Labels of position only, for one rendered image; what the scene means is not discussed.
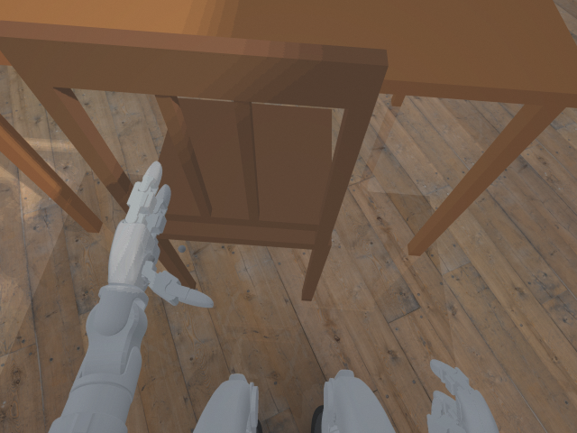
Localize chair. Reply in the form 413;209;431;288
0;20;389;301

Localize right robot thigh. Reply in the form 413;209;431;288
324;376;396;433

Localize table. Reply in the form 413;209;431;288
0;0;577;256

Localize robot right hand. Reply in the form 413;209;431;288
426;359;499;433

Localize robot left forearm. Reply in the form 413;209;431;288
48;283;149;433

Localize robot thigh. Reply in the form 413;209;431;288
324;376;396;433
193;380;259;433

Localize robot left hand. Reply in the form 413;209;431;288
108;161;214;308

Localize left robot thigh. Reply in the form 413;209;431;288
193;380;259;433

